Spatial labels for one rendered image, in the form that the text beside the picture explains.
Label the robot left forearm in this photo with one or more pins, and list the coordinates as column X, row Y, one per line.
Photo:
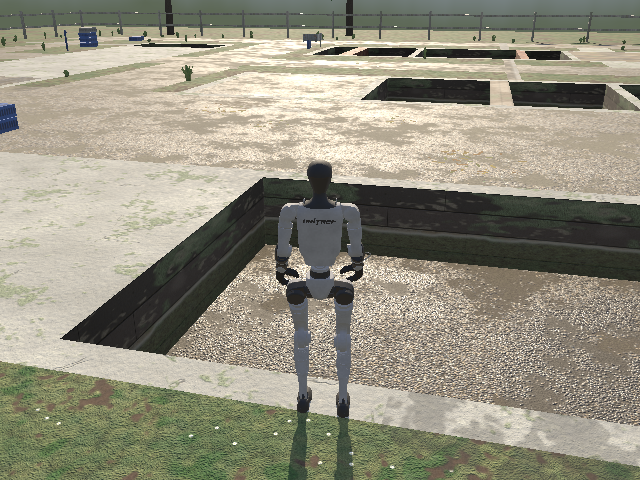
column 281, row 262

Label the humanoid robot torso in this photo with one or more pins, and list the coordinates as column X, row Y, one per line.
column 319, row 239

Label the robot right upper arm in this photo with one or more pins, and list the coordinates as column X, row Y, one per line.
column 351, row 213

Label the robot right shin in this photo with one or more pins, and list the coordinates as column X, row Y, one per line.
column 343, row 364

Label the robot right forearm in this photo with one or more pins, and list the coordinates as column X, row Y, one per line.
column 357, row 262

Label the left robot hand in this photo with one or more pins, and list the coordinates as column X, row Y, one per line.
column 290, row 272

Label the right robot hand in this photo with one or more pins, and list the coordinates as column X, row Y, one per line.
column 356, row 276

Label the robot left upper arm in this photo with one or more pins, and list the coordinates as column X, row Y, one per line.
column 287, row 214

